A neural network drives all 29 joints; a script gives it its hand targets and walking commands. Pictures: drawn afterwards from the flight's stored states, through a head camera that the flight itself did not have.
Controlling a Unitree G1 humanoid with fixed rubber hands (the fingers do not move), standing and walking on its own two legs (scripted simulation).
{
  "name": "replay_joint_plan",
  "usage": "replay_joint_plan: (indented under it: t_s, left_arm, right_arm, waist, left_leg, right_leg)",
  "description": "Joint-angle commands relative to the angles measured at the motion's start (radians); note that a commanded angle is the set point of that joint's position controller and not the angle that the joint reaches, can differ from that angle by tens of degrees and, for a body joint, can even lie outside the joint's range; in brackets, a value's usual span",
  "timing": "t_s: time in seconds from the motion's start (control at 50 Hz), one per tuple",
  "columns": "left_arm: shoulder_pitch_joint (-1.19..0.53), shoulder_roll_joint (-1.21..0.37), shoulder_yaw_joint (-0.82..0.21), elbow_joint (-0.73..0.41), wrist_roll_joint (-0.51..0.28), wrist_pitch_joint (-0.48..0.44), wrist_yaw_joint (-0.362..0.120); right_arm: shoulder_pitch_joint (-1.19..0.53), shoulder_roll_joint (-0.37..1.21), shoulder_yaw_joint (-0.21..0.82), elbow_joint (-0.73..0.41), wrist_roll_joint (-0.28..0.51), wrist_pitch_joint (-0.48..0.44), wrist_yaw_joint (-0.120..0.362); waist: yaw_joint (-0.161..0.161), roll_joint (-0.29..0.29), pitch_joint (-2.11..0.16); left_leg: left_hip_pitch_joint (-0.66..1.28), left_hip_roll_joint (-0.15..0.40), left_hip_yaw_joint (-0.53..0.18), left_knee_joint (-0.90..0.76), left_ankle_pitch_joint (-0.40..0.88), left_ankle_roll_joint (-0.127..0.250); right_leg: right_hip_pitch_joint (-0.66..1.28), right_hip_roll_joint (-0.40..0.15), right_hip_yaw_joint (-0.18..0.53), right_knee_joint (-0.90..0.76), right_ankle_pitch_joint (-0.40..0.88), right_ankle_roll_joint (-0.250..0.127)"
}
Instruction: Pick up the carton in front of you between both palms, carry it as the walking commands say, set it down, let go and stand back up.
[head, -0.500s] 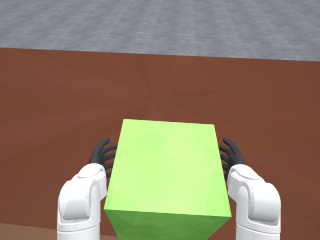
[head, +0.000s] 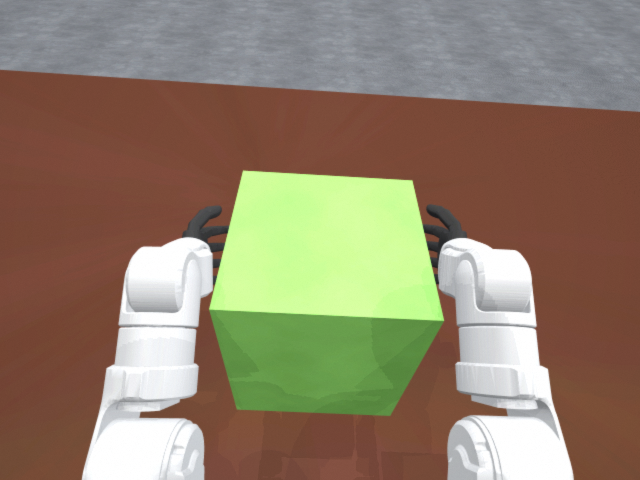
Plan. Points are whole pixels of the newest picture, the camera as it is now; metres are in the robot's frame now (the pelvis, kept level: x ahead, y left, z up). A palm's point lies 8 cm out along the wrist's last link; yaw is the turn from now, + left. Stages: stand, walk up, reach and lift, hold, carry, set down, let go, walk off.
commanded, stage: carry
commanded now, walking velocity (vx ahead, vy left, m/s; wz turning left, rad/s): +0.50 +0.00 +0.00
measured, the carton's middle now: (320, 300) +0.36 +0.00 +0.03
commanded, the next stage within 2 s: none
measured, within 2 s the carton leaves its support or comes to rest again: neither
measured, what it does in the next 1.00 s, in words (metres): goes down: right foot 0.04 m lower, then left foot 0.04 m lower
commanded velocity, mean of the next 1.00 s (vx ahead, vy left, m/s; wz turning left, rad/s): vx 0.50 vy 0.00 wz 0.00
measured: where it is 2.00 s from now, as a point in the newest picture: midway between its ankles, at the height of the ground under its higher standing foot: (305, 237)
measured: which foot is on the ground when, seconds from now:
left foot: down 0.00-0.36, up 0.38-0.80, down 0.82-1.00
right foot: up 0.00-0.34, down 0.36-0.84, up 0.86-1.00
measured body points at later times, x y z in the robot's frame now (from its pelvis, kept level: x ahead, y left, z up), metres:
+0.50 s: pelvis +0.34 -0.03 -0.04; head +0.39 -0.03 +0.41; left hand +0.71 +0.14 +0.06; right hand +0.73 -0.17 +0.06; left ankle +0.24 +0.10 -0.66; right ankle +0.37 -0.06 -0.76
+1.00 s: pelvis +0.67 +0.01 -0.08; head +0.71 +0.02 +0.37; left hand +1.04 +0.15 +0.01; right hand +1.03 -0.16 +0.01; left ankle +0.69 +0.04 -0.81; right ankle +0.60 -0.12 -0.71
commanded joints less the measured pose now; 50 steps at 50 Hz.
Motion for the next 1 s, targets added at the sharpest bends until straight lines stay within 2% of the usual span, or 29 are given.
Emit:
replay_joint_plan:
  t_s: [0.0, 0.08, 0.12, 0.18, 0.24, 0.26, 0.3, 0.32, 0.34, 0.36, 0.38, 0.4, 0.42, 0.46, 0.52, 0.56, 0.6, 0.68, 0.72, 0.76, 0.78, 0.8, 0.82, 0.84, 0.86, 0.88, 0.9, 0.92, 0.98]
  left_arm:
    - [-0.783, -1.169, -0.623, -0.198, -0.422, -0.053, -0.192]
    - [-0.687, -1.179, -0.643, -0.263, -0.393, -0.066, -0.166]
    - [-0.636, -1.158, -0.662, -0.293, -0.369, -0.072, -0.159]
    - [-0.621, -1.098, -0.697, -0.347, -0.35, -0.079, -0.158]
    - [-0.599, -1.021, -0.7, -0.341, -0.337, -0.069, -0.168]
    - [-0.584, -0.996, -0.693, -0.328, -0.333, -0.063, -0.174]
    - [-0.551, -0.95, -0.665, -0.276, -0.32, -0.049, -0.186]
    - [-0.546, -0.926, -0.647, -0.255, -0.315, -0.042, -0.194]
    - [-0.546, -0.903, -0.623, -0.224, -0.317, -0.033, -0.203]
    - [-0.568, -0.871, -0.596, -0.176, -0.308, -0.025, -0.208]
    - [-0.559, -0.877, -0.577, -0.127, -0.32, -0.018, -0.215]
    - [-0.57, -0.928, -0.579, -0.13, -0.343, -0.026, -0.224]
    - [-0.639, -1.002, -0.601, -0.156, -0.375, -0.031, -0.235]
    - [-0.782, -1.101, -0.645, -0.234, -0.442, -0.039, -0.248]
    - [-0.793, -1.159, -0.665, -0.277, -0.481, -0.049, -0.248]
    - [-0.75, -1.159, -0.672, -0.286, -0.481, -0.055, -0.248]
    - [-0.72, -1.151, -0.684, -0.294, -0.481, -0.061, -0.251]
    - [-0.7, -1.106, -0.709, -0.316, -0.487, -0.069, -0.256]
    - [-0.66, -1.082, -0.71, -0.285, -0.478, -0.069, -0.256]
    - [-0.632, -1.064, -0.705, -0.232, -0.47, -0.067, -0.257]
    - [-0.638, -1.058, -0.703, -0.205, -0.468, -0.065, -0.259]
    - [-0.643, -1.052, -0.697, -0.177, -0.461, -0.065, -0.26]
    - [-0.641, -1.043, -0.682, -0.144, -0.447, -0.062, -0.259]
    - [-0.669, -1.05, -0.663, -0.105, -0.447, -0.045, -0.252]
    - [-0.657, -1.044, -0.642, -0.099, -0.433, -0.039, -0.245]
    - [-0.702, -1.067, -0.647, -0.124, -0.435, -0.043, -0.242]
    - [-0.74, -1.091, -0.64, -0.144, -0.433, -0.05, -0.236]
    - [-0.744, -1.107, -0.627, -0.159, -0.421, -0.056, -0.227]
    - [-0.695, -1.141, -0.624, -0.176, -0.39, -0.075, -0.2]
  right_arm:
    - [-0.733, 1.135, 0.626, -0.183, 0.487, -0.001, 0.255]
    - [-0.679, 1.15, 0.673, -0.285, 0.492, -0.005, 0.239]
    - [-0.629, 1.129, 0.699, -0.318, 0.482, -0.006, 0.236]
    - [-0.597, 1.085, 0.744, -0.354, 0.478, -0.012, 0.238]
    - [-0.56, 1.03, 0.763, -0.321, 0.473, -0.013, 0.24]
    - [-0.547, 1.013, 0.765, -0.298, 0.47, -0.012, 0.241]
    - [-0.544, 0.991, 0.766, -0.236, 0.468, -0.006, 0.245]
    - [-0.548, 0.983, 0.759, -0.198, 0.466, -0.003, 0.247]
    - [-0.564, 0.969, 0.744, -0.16, 0.459, 0.001, 0.247]
    - [-0.576, 0.992, 0.727, -0.122, 0.463, 0.018, 0.244]
    - [-0.585, 0.991, 0.704, -0.099, 0.455, 0.027, 0.238]
    - [-0.606, 1.01, 0.691, -0.12, 0.455, 0.026, 0.236]
    - [-0.67, 1.045, 0.691, -0.14, 0.454, 0.022, 0.233]
    - [-0.704, 1.097, 0.682, -0.17, 0.447, 0.008, 0.219]
    - [-0.636, 1.125, 0.668, -0.179, 0.419, -0.005, 0.196]
    - [-0.578, 1.123, 0.671, -0.18, 0.392, -0.015, 0.182]
    - [-0.551, 1.11, 0.682, -0.196, 0.373, -0.024, 0.173]
    - [-0.556, 1.052, 0.705, -0.251, 0.353, -0.029, 0.161]
    - [-0.532, 1.013, 0.699, -0.249, 0.342, -0.019, 0.163]
    - [-0.508, 0.974, 0.68, -0.214, 0.325, -0.008, 0.172]
    - [-0.494, 0.956, 0.667, -0.191, 0.318, -0.003, 0.179]
    - [-0.49, 0.934, 0.65, -0.173, 0.315, 0.001, 0.188]
    - [-0.49, 0.913, 0.625, -0.14, 0.315, 0.009, 0.199]
    - [-0.494, 0.89, 0.602, -0.077, 0.304, 0.011, 0.203]
    - [-0.473, 0.911, 0.599, -0.032, 0.323, 0.01, 0.21]
    - [-0.49, 0.975, 0.615, -0.047, 0.359, 0.004, 0.222]
    - [-0.564, 1.033, 0.637, -0.096, 0.4, 0.001, 0.234]
    - [-0.644, 1.084, 0.659, -0.139, 0.44, -0.002, 0.243]
    - [-0.72, 1.163, 0.701, -0.196, 0.513, -0.016, 0.253]
  waist:
    - [-0.022, 0.118, -0.504]
    - [-0.03, 0.12, -0.546]
    - [-0.045, 0.136, -0.554]
    - [-0.069, 0.138, -0.522]
    - [-0.082, 0.14, -0.465]
    - [-0.07, 0.144, -0.454]
    - [-0.002, 0.109, -0.475]
    - [0.043, 0.072, -0.487]
    - [0.053, -0.041, -0.513]
    - [0.067, -0.258, -0.609]
    - [0.084, -0.274, -0.649]
    - [0.114, -0.255, -0.656]
    - [0.101, -0.11, -0.565]
    - [0.071, -0.007, -0.488]
    - [0.072, -0.052, -0.499]
    - [0.089, -0.089, -0.506]
    - [0.104, -0.091, -0.503]
    - [0.141, -0.083, -0.469]
    - [0.14, -0.098, -0.462]
    - [0.094, -0.106, -0.481]
    - [0.041, -0.078, -0.499]
    - [0.002, -0.029, -0.506]
    - [0.018, 0.112, -0.52]
    - [-0.013, 0.287, -0.635]
    - [-0.061, 0.273, -0.697]
    - [-0.047, 0.189, -0.609]
    - [-0.032, 0.078, -0.535]
    - [-0.01, 0.039, -0.493]
    - [0.005, 0.073, -0.485]
  left_leg:
    - [0.632, 0.289, -0.434, -0.227, 0.305, 0.081]
    - [0.705, 0.257, -0.317, -0.177, 0.551, 0.079]
    - [0.753, 0.238, -0.277, -0.152, 0.654, 0.08]
    - [0.75, 0.153, -0.185, -0.124, 0.676, 0.053]
    - [0.679, 0.101, -0.132, -0.088, 0.583, 0.036]
    - [0.641, 0.103, -0.125, -0.044, 0.548, 0.027]
    - [0.551, 0.091, -0.074, 0.153, 0.518, -0.017]
    - [0.424, 0.069, -0.063, 0.292, 0.359, -0.035]
    - [0.208, 0.029, -0.069, 0.465, -0.072, -0.049]
    - [-0.067, -0.086, -0.123, 0.656, -0.518, -0.078]
    - [-0.193, -0.059, -0.179, 0.796, -0.544, -0.07]
    - [-0.296, -0.045, -0.196, 0.84, -0.523, -0.067]
    - [-0.306, -0.003, -0.208, 0.764, -0.445, -0.065]
    - [-0.231, 0.026, -0.2, 0.595, -0.331, -0.079]
    - [-0.198, 0.027, -0.155, 0.456, -0.257, -0.084]
    - [-0.259, 0.018, -0.127, 0.384, -0.169, -0.086]
    - [-0.275, -0.004, -0.093, 0.282, -0.068, -0.086]
    - [-0.189, -0.077, -0.01, -0.051, 0.163, -0.081]
    - [-0.047, -0.094, -0.003, -0.194, 0.304, -0.055]
    - [0.152, -0.083, -0.013, -0.261, 0.39, -0.028]
    - [0.296, -0.058, -0.018, -0.32, 0.439, -0.022]
    - [0.463, 0.017, -0.069, -0.298, 0.513, -0.027]
    - [0.668, 0.191, -0.244, -0.111, 0.886, -0.033]
    - [0.962, 0.403, -0.562, -0.012, 0.926, 0.174]
    - [0.955, 0.429, -0.716, -0.096, 0.41, 0.266]
    - [0.828, 0.338, -0.685, -0.185, 0.144, 0.222]
    - [0.705, 0.301, -0.62, -0.228, 0.105, 0.171]
    - [0.612, 0.286, -0.564, -0.243, 0.193, 0.148]
    - [0.513, 0.23, -0.437, -0.251, 0.338, 0.066]
  right_leg:
    - [-0.336, -0.047, 0.049, 0.034, 0.094, -0.011]
    - [-0.357, -0.037, 0.015, -0.163, 0.113, 0.001]
    - [-0.395, -0.022, -0.012, -0.252, 0.209, 0.0]
    - [-0.353, 0.026, -0.071, -0.488, 0.426, 0.009]
    - [-0.191, 0.067, -0.121, -0.756, 0.621, 0.0]
    - [-0.11, 0.064, -0.117, -0.801, 0.686, -0.018]
    - [0.124, 0.058, -0.13, -0.877, 0.795, -0.045]
    - [0.285, -0.003, -0.089, -0.852, 0.854, -0.042]
    - [0.475, -0.17, 0.076, -0.698, 1.163, -0.022]
    - [0.755, -0.36, 0.372, -0.593, 1.397, -0.161]
    - [0.819, -0.4, 0.469, -0.6, 1.172, -0.247]
    - [0.767, -0.4, 0.578, -0.713, 0.696, -0.314]
    - [0.638, -0.336, 0.528, -0.765, 0.547, -0.261]
    - [0.468, -0.277, 0.376, -0.784, 0.713, -0.197]
    - [0.46, -0.229, 0.259, -0.773, 0.86, -0.143]
    - [0.533, -0.21, 0.207, -0.741, 1.047, -0.126]
    - [0.565, -0.17, 0.161, -0.729, 1.125, -0.111]
    - [0.582, -0.075, 0.07, -0.684, 1.123, -0.097]
    - [0.538, -0.066, 0.043, -0.641, 1.049, -0.093]
    - [0.476, -0.075, 0.026, -0.511, 1.023, -0.069]
    - [0.413, -0.069, -0.009, -0.377, 0.982, -0.047]
    - [0.269, -0.043, -0.015, -0.233, 0.779, -0.031]
    - [0.021, 0.018, -0.027, -0.07, 0.16, -0.028]
    - [-0.295, 0.1, 0.046, 0.189, -0.187, 0.021]
    - [-0.392, 0.068, 0.079, 0.303, -0.167, 0.008]
    - [-0.43, 0.03, 0.084, 0.233, -0.081, -0.014]
    - [-0.411, 0.007, 0.076, 0.144, -0.005, -0.012]
    - [-0.38, -0.014, 0.067, 0.077, 0.04, -0.005]
    - [-0.296, -0.025, 0.031, -0.077, 0.104, 0.016]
